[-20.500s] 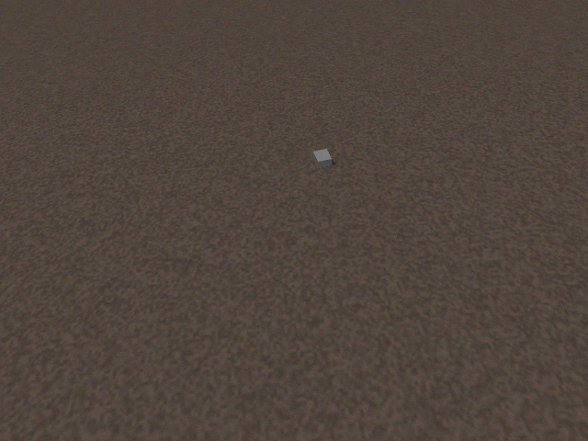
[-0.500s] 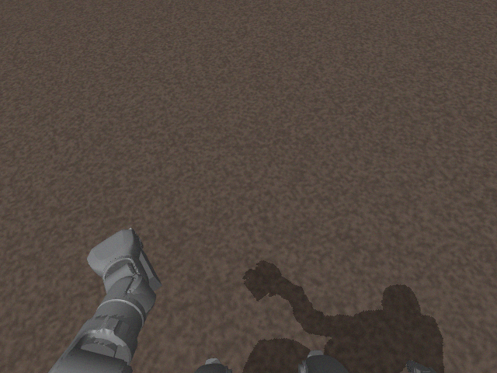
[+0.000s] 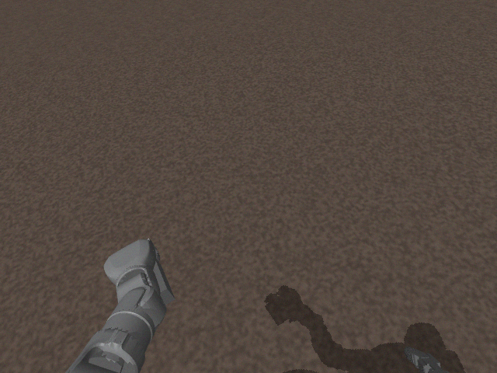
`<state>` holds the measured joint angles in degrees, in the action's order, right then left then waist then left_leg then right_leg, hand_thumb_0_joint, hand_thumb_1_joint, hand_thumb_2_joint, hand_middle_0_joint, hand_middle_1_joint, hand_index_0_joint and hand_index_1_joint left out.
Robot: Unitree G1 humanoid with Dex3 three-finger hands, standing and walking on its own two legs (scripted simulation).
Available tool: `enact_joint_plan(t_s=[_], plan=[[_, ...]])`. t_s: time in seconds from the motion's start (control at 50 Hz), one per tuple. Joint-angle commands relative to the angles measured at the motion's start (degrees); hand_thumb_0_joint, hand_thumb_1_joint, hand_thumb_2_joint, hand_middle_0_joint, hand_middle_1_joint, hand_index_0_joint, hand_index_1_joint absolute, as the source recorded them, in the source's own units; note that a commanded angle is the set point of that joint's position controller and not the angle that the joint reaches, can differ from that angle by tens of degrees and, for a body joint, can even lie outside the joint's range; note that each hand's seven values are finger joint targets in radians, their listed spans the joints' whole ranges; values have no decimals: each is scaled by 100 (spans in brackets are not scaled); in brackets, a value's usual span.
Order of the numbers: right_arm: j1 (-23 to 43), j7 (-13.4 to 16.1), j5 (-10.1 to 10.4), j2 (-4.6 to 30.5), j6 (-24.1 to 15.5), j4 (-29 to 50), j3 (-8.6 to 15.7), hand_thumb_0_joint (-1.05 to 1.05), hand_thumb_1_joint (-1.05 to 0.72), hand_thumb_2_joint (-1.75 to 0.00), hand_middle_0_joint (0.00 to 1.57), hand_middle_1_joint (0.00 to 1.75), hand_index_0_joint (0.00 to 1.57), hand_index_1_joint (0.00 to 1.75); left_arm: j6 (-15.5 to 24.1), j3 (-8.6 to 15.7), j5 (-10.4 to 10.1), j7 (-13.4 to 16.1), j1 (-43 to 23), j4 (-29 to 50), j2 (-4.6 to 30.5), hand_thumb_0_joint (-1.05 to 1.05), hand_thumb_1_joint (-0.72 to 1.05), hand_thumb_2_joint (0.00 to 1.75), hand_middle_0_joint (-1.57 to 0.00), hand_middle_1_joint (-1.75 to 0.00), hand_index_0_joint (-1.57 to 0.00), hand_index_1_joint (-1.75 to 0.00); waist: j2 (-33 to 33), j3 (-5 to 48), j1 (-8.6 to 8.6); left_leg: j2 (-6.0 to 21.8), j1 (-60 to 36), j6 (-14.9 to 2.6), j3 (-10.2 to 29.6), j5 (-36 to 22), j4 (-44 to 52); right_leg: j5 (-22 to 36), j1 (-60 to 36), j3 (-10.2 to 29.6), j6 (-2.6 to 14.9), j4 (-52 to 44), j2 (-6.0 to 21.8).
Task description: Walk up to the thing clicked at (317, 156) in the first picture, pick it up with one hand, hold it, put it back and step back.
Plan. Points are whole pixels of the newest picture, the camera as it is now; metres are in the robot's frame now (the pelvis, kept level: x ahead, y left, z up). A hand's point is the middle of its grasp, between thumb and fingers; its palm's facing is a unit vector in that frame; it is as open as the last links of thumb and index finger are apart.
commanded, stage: hold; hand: left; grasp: from above
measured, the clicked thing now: (145, 286) +0.31 +0.23 -0.09
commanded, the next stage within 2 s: crouch in 1.70 s
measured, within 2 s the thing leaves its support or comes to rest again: neither
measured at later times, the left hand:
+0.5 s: hand (140, 279) +0.30 +0.22 -0.04, palm faces -0.35 -0.26 -0.90, open 11.2 cm
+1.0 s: hand (136, 278) +0.30 +0.22 -0.02, palm faces -0.35 -0.25 -0.90, open 11.2 cm
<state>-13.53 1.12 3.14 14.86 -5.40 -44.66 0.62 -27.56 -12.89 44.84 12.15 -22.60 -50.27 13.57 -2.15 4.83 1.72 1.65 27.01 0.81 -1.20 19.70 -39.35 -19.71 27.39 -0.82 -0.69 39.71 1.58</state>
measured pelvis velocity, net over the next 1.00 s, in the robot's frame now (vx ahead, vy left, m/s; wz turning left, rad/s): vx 0.00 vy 0.00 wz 0.00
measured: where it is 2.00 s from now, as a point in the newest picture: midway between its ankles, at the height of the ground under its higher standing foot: outside the picture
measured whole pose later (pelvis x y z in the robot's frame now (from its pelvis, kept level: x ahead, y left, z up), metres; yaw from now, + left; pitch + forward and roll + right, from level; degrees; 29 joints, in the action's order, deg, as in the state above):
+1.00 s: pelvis +0.00 +0.00 +0.02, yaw +0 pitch +2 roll +0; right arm -10.7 -1.4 3.5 15.0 -4.8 -41.9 -1.0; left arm -34.2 -16.9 46.3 3.7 -18.4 -36.9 14.3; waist -3.2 2.5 -0.7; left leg 1.3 16.7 0.6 -1.6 16.0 -30.5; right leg -16.2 17.3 -0.6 -0.9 31.3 1.7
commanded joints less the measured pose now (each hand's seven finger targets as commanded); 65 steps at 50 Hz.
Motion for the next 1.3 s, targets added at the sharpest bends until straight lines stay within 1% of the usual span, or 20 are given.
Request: enact_joint_plan(t_s=[0.0, 0.04, 0.12, 0.14, 0.22, 0.26, 0.28, 0.32, 0.36, 0.38, 0.4, 0.52, 0.68, 0.72, 0.76, 0.8, 1.1, 1.18, 1.26, 1.28], plan=[[242, 3, 1, 704, -230, 676, 190, 0, -89, -90, 20, 30, 20, 30, -92, 186, 157, 184, -1935, 1162, 932, 0, 57, 88, -103, -68, -99, -71, 172, 1417, -19, -285, -845, -99, -56, -1442, 627, 1513, -902, -20, 54, -705, -271], [253, -37, -1, 696, -235, 671, 168, 0, -89, -90, 20, 30, 20, 30, -163, 120, 168, 172, -1762, 1048, 803, 0, 58, 86, -103, -66, -100, -69, 295, 1299, 8, -271, -883, -102, -49, -1468, 697, 1514, -924, -48, 66, -729, -273], [329, -60, 15, 702, -243, 695, 157, 0, -89, -90, 20, 30, 20, 30, -230, 172, 171, 155, -2016, 1354, 985, 0, 54, 88, -101, -67, -96, -72, 176, 1350, -69, -283, -978, -95, -48, -1415, 792, 1464, -1033, -14, 65, -835, -262], [369, -62, 19, 670, -249, 694, 136, 0, -89, -90, 20, 30, 20, 30, -258, 111, 161, 144, -1990, 1343, 859, 0, 55, 90, -101, -69, -97, -73, 176, 1338, -57, -275, -1044, -84, -41, -1396, 836, 1431, -1027, -12, 70, -862, -264], [400, -103, 26, 692, -261, 662, 142, 0, -89, -90, 20, 30, 20, 30, -382, 122, 190, 115, -2000, 1373, 920, 0, 54, 91, -101, -68, -96, -72, 117, 1515, -82, -250, -1219, -78, -46, -1804, 833, 1808, -1188, -25, 75, -832, -286], [386, -142, 15, 692, -271, 673, 123, 0, -90, -90, 20, 30, 20, 30, -420, 8, 151, 30, -1902, 1225, 743, 0, 55, 88, -102, -67, -97, -71, 330, 1299, -52, -246, -1121, -109, -20, -1807, 869, 1821, -1198, -53, 69, -881, -287], [433, -141, 26, 694, -274, 699, 131, 0, -89, -90, 20, 30, 20, 30, -393, 55, 143, 6, -2076, 1529, 899, 0, 56, 89, -101, -68, -97, -72, 170, 1425, -139, -257, -1195, -101, -38, -1787, 889, 1792, -1267, -34, 73, -913, -272], [450, -155, 34, 676, -270, 700, 107, 0, -90, -90, 20, 30, 20, 30, -451, 9, 121, -66, -1744, 1207, 747, 0, 52, 90, -100, -66, -95, -71, 329, 1292, -100, -253, -1182, -104, -32, -1782, 920, 1783, -1284, -31, 57, -932, -276], [454, -172, 23, 703, -277, 723, 120, 0, -89, -90, 20, 30, 20, 30, -415, 47, 180, -101, -2008, 1528, 921, 0, 54, 87, -101, -65, -97, -70, 159, 1433, -128, -246, -1264, -100, -41, -1867, 939, 1862, -1334, -31, 76, -942, -280], [458, -183, 22, 675, -270, 731, 100, 0, -90, -90, 20, 30, 20, 30, -463, 6, 211, -121, -1665, 1183, 790, 0, 56, 87, -102, -65, -98, -70, 325, 1288, -135, -238, -1218, -104, -26, -1930, 958, 1890, -1343, -67, 78, -958, -294], [493, -192, 24, 687, -259, 782, 111, 0, -90, -90, 20, 30, 20, 30, -431, 15, 200, -132, -1857, 1541, 848, 0, 55, 89, -103, -65, -98, -70, 214, 1343, -152, -253, -1301, -102, -57, -1888, 974, 1866, -1339, -51, 71, -984, -274], [596, -211, 19, 664, -260, 845, 73, 0, -90, -90, 20, 30, 20, 30, -483, 39, 268, -182, -1744, 1579, 918, 0, 54, 87, -102, -63, -97, -68, 198, 1165, -170, -237, -1272, -89, -14, -1634, 1109, 1575, -1355, -49, 83, -1091, -279], [659, -214, 19, 673, -251, 887, 87, 0, -90, -90, 20, 30, 20, 30, -513, 17, 293, -319, -1922, 2147, 1002, 0, 56, 87, -104, -61, -99, -67, 118, 1403, -165, -224, -1524, -106, -28, -1881, 1109, 1838, -1477, -35, 68, -1111, -278], [704, -209, 20, 673, -243, 923, 53, 0, -90, -90, 20, 30, 20, 30, -585, -55, 312, -378, -1518, 1809, 864, 0, 55, 86, -104, -59, -99, -65, 333, 1104, -127, -236, -1401, -125, -15, -1741, 1151, 1714, -1448, -51, 58, -1179, -274], [749, -198, 23, 660, -245, 957, 69, 0, -90, -90, 20, 30, 20, 30, -533, 7, 338, -418, -1716, 2201, 1039, 0, 54, 86, -104, -59, -98, -65, 160, 1250, -229, -258, -1471, -115, -34, -1761, 1151, 1720, -1496, -33, 62, -1206, -256], [768, -204, 37, 647, -235, 989, 63, 0, -90, -90, 20, 30, 20, 30, -593, -63, 334, -497, -1498, 2109, 902, 0, 54, 87, -104, -59, -98, -65, 307, 1194, -185, -260, -1465, -144, -47, -1752, 1144, 1756, -1512, -18, 38, -1228, -245], [928, -166, 32, 617, -208, 1186, 24, 0, -91, -91, 20, 30, 20, 30, -673, 35, 525, -793, -1627, 2833, 1260, 0, 59, 86, -109, -58, -103, -64, 123, 1153, -283, -276, -1623, -148, -65, -1743, 1263, 1698, -1607, -31, 45, -1331, -234], [913, -174, 51, 619, -213, 1134, 26, 0, -91, -91, 20, 30, 20, 30, -766, -97, 484, -864, -1652, 2618, 1047, 0, 60, 88, -108, -61, -102, -67, 212, 1171, -194, -268, -1677, -155, -61, -1920, 1240, 1898, -1595, -30, 24, -1301, -247], [924, -155, 45, 630, -237, 1171, 23, 0, -91, -91, 20, 30, 20, 30, -767, -70, 423, -955, -1853, 2653, 1161, 0, 60, 90, -110, -60, -104, -67, 214, 1196, -226, -246, -1704, -152, -52, -1938, 1269, 1871, -1627, -66, 36, -1321, -266], [955, -152, 64, 622, -235, 1159, -3, 0, -91, -91, 20, 30, 20, 30, -805, -106, 444, -964, -1555, 2378, 1079, 0, 59, 91, -108, -62, -102, -68, 293, 1043, -263, -252, -1619, -147, -43, -1883, 1294, 1796, -1616, -65, 39, -1327, -263]])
